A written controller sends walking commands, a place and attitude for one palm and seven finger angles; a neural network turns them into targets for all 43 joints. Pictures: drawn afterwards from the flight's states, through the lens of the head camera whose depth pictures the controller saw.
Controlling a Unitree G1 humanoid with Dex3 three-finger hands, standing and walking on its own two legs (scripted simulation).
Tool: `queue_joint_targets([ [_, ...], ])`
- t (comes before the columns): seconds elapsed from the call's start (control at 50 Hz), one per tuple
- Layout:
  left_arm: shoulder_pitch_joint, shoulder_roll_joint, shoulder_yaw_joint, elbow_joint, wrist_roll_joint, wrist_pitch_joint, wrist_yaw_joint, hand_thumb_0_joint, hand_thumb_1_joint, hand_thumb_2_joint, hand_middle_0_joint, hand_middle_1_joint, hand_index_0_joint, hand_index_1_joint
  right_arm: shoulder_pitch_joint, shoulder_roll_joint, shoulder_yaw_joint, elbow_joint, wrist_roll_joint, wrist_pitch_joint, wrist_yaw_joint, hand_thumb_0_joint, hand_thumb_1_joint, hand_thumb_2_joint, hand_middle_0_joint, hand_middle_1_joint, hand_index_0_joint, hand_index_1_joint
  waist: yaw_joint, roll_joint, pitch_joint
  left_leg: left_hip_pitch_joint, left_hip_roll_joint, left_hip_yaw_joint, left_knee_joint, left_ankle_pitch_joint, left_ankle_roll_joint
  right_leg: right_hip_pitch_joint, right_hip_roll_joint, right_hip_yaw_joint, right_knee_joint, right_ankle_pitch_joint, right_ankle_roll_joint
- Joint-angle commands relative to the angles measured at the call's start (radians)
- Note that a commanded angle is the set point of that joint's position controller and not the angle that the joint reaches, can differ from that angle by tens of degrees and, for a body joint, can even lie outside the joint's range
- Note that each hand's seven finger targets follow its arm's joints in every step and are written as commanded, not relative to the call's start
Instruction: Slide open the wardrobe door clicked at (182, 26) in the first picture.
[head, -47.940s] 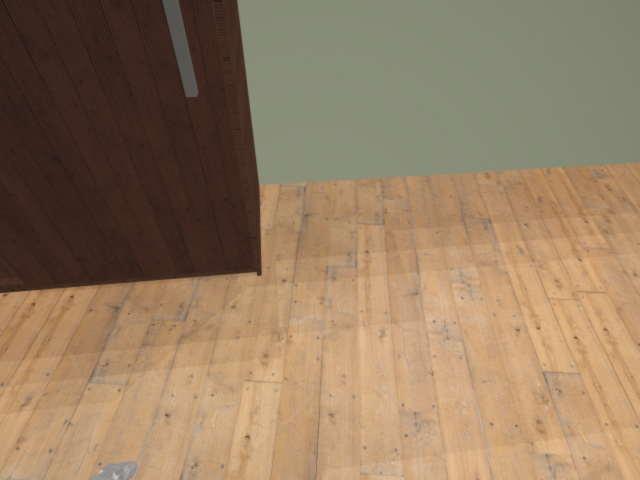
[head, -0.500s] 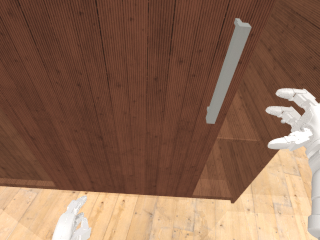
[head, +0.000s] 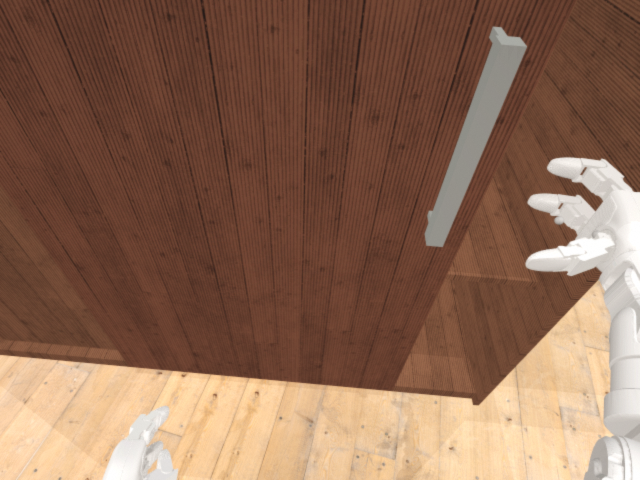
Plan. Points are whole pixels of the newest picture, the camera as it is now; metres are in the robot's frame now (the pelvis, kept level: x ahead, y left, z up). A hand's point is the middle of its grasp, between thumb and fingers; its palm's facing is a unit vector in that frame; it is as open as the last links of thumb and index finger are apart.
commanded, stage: move the hooked fingers beside the handle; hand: right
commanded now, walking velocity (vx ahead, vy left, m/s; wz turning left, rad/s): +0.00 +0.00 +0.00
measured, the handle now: (460, 152) +0.51 -0.15 +0.18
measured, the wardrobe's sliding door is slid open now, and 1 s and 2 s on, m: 0.27 0.27 0.27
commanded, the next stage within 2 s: none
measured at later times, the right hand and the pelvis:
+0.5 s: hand (523, 183) +0.45 -0.22 +0.18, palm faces +0.03 +1.00 +0.01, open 14.0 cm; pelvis +0.00 -0.01 +0.00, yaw +1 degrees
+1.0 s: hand (527, 183) +0.43 -0.21 +0.19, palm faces +0.01 +1.00 +0.03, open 14.0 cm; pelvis +0.00 -0.01 +0.00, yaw +0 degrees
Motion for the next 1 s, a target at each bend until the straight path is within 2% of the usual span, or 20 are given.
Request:
queue_joint_targets([
  [0.0,-0.048,0.126,0.049,-0.117,0.001,-0.053,0.016,0.0,0.9,0.9,-0.2,-0.3,-0.2,-0.3,-0.542,-0.249,-0.017,-0.205,0.026,-0.117,0.001,0.0,0.5,-0.3,0.3,1.2,0.3,1.2,0.028,-0.036,-0.287,0.076,-0.002,-0.038,-0.05,0.29,0.003,0.122,0.02,0.028,-0.043,0.266,-0.039],
  [0.1,-0.02,0.143,0.05,-0.091,-0.001,-0.031,0.011,0.0,0.9,0.9,-0.2,-0.3,-0.2,-0.3,-0.541,-0.273,-0.023,0.018,0.007,-0.068,-0.005,0.0,0.5,-0.3,0.3,1.2,0.3,1.2,0.03,0.008,-0.195,0.03,0.005,-0.035,-0.06,0.226,0.001,0.03,0.02,0.029,-0.052,0.193,-0.037],
  [0.14,-0.006,0.152,0.056,-0.096,0.002,-0.023,0.007,0.0,0.9,0.9,-0.2,-0.3,-0.2,-0.3,-0.533,-0.33,-0.067,0.056,-0.003,-0.074,-0.013,0.0,0.5,-0.3,0.3,1.2,0.3,1.2,0.017,0.047,-0.221,0.055,0.005,-0.037,-0.053,0.238,0.001,0.012,0.019,0.028,-0.047,0.21,-0.04],
  [0.16,-0.006,0.15,0.055,-0.102,0.002,-0.018,0.005,0.0,0.9,0.9,-0.2,-0.3,-0.2,-0.3,-0.564,-0.343,-0.068,0.036,-0.011,-0.087,-0.016,0.0,0.5,-0.3,0.3,1.2,0.3,1.2,0.014,0.016,-0.249,0.067,0.007,-0.041,-0.045,0.246,0.003,0.015,0.02,0.027,-0.047,0.218,-0.038],
  [0.22,0.008,0.138,0.059,-0.106,0.008,-0.024,0.0,0.0,0.9,0.9,-0.2,-0.3,-0.2,-0.3,-0.678,-0.296,-0.017,-0.05,-0.018,-0.16,-0.026,0.0,0.5,-0.3,0.3,1.2,0.3,1.2,0.034,-0.045,-0.326,0.068,0.0,-0.045,-0.033,0.283,0.006,0.08,0.018,0.027,-0.031,0.265,-0.038],
  [0.26,0.024,0.142,0.062,-0.101,0.012,-0.025,-0.001,0.0,0.9,0.9,-0.2,-0.3,-0.2,-0.3,-0.717,-0.316,-0.033,-0.081,-0.011,-0.201,-0.031,0.0,0.5,-0.3,0.3,1.2,0.3,1.2,0.038,-0.028,-0.363,0.08,-0.007,-0.046,-0.029,0.304,0.005,0.1,0.014,0.032,-0.026,0.291,-0.04],
  [0.3,0.035,0.141,0.061,-0.086,0.008,-0.025,0.001,0.0,0.9,0.9,-0.2,-0.3,-0.2,-0.3,-0.719,-0.263,0.001,-0.019,-0.005,-0.207,-0.026,0.0,0.5,-0.3,0.3,1.2,0.3,1.2,0.049,-0.027,-0.33,0.055,-0.008,-0.041,-0.032,0.286,0.006,0.094,0.012,0.034,-0.031,0.272,-0.037],
  [0.4,0.078,0.159,0.063,-0.046,0.01,-0.01,-0.002,0.0,0.9,0.9,-0.2,-0.3,-0.2,-0.3,-0.719,-0.303,-0.023,0.223,-0.036,-0.158,-0.04,0.0,0.5,-0.3,0.3,1.2,0.3,1.2,0.059,0.009,-0.208,-0.008,-0.002,-0.039,-0.048,0.195,0.002,-0.011,0.015,0.032,-0.043,0.17,-0.038],
  [0.44,0.091,0.163,0.069,-0.064,0.016,-0.001,-0.009,0.0,0.9,0.9,-0.2,-0.3,-0.2,-0.3,-0.682,-0.331,-0.043,0.212,-0.052,-0.167,-0.046,0.0,0.5,-0.3,0.3,1.2,0.3,1.2,0.036,0.014,-0.267,0.037,0.0,-0.038,-0.029,0.239,0.006,-0.011,0.016,0.027,-0.034,0.219,-0.04],
  [0.46,0.085,0.157,0.069,-0.077,0.016,-0.001,-0.013,0.0,0.9,0.9,-0.2,-0.3,-0.2,-0.3,-0.687,-0.32,-0.033,0.149,-0.056,-0.183,-0.045,0.0,0.5,-0.3,0.3,1.2,0.3,1.2,0.028,-0.051,-0.319,0.056,0.001,-0.042,-0.014,0.291,0.01,0.017,0.018,0.024,-0.027,0.272,-0.036],
  [0.52,0.083,0.148,0.076,-0.1,0.024,-0.006,-0.025,0.0,0.9,0.9,-0.2,-0.3,-0.2,-0.3,-0.665,-0.303,-0.042,-0.007,-0.038,-0.241,-0.045,0.0,0.5,-0.3,0.3,1.2,0.3,1.2,0.011,-0.059,-0.429,0.101,-0.01,-0.044,0.004,0.376,0.012,0.096,0.009,0.026,-0.012,0.38,-0.031],
  [0.54,0.084,0.148,0.078,-0.106,0.021,-0.004,-0.026,0.0,0.9,0.9,-0.2,-0.3,-0.2,-0.3,-0.626,-0.287,-0.035,-0.018,-0.019,-0.25,-0.04,0.0,0.5,-0.3,0.3,1.2,0.3,1.2,0.013,-0.001,-0.425,0.119,-0.013,-0.041,0.006,0.394,0.01,0.09,0.004,0.025,-0.007,0.402,-0.037],
  [0.58,0.077,0.152,0.079,-0.1,0.02,-0.004,-0.026,0.0,0.9,0.9,-0.2,-0.3,-0.2,-0.3,-0.609,-0.32,-0.088,-0.022,0.0,-0.245,-0.035,0.0,0.5,-0.3,0.3,1.2,0.3,1.2,0.007,0.025,-0.403,0.128,-0.016,-0.045,-0.002,0.397,0.005,0.072,0.004,0.021,-0.02,0.373,-0.039],
  [0.62,0.068,0.152,0.078,-0.103,0.013,0.004,-0.024,0.0,0.9,0.9,-0.2,-0.3,-0.2,-0.3,-0.54,-0.334,-0.116,0.005,0.0,-0.212,-0.033,0.0,0.5,-0.3,0.3,1.2,0.3,1.2,-0.003,0.025,-0.335,0.121,-0.013,-0.044,-0.01,0.38,0.004,0.034,0.005,0.009,-0.034,0.337,-0.04],
  [0.7,0.057,0.154,0.074,-0.101,0.007,0.014,-0.02,0.0,0.9,0.9,-0.2,-0.3,-0.2,-0.3,-0.568,-0.301,-0.051,0.049,-0.034,-0.145,-0.04,0.0,0.5,-0.3,0.3,1.2,0.3,1.2,0.029,-0.01,-0.195,0.03,-0.009,-0.039,-0.038,0.265,0.003,-0.012,0.007,0.01,-0.05,0.227,-0.042],
  [0.76,0.054,0.152,0.075,-0.106,0.008,0.014,-0.014,0.0,0.9,0.9,-0.2,-0.3,-0.2,-0.3,-0.66,-0.295,-0.028,-0.013,-0.032,-0.157,-0.043,0.0,0.5,-0.3,0.3,1.2,0.3,1.2,0.048,-0.033,-0.251,0.02,-0.01,-0.047,-0.043,0.235,0.004,0.03,0.01,0.018,-0.038,0.208,-0.045],
  [0.84,0.046,0.138,0.069,-0.099,0.01,-0.009,-0.003,0.0,0.9,0.9,-0.2,-0.3,-0.2,-0.3,-0.809,-0.189,0.071,-0.115,-0.001,-0.219,-0.032,0.0,0.5,-0.3,0.3,1.2,0.3,1.2,0.082,-0.071,-0.34,0.008,-0.016,-0.04,-0.038,0.25,0.007,0.134,0.008,0.034,-0.018,0.254,-0.042],
  [0.86,0.048,0.141,0.069,-0.087,0.012,-0.014,-0.001,0.0,0.9,0.9,-0.2,-0.3,-0.2,-0.3,-0.792,-0.214,0.042,-0.09,0.002,-0.219,-0.034,0.0,0.5,-0.3,0.3,1.2,0.3,1.2,0.067,-0.073,-0.36,0.008,-0.017,-0.042,-0.037,0.245,0.008,0.143,0.01,0.042,-0.016,0.25,-0.038],
  [0.94,0.066,0.154,0.06,-0.052,0.013,-0.006,-0.001,0.0,0.9,0.9,-0.2,-0.3,-0.2,-0.3,-0.726,-0.261,-0.009,0.16,-0.008,-0.177,-0.049,0.0,0.5,-0.3,0.3,1.2,0.3,1.2,0.062,0.059,-0.248,0.001,-0.01,-0.031,-0.046,0.195,0.002,0.02,0.015,0.044,-0.033,0.174,-0.041],
  [0.98,0.067,0.155,0.058,-0.053,0.012,0.006,-0.006,0.0,0.9,0.9,-0.2,-0.3,-0.2,-0.3,-0.694,-0.277,-0.011,0.263,-0.037,-0.145,-0.056,0.0,0.5,-0.3,0.3,1.2,0.3,1.2,0.054,0.039,-0.211,-0.008,0.002,-0.039,-0.035,0.196,0.001,-0.035,0.021,0.033,-0.03,0.157,-0.039],
])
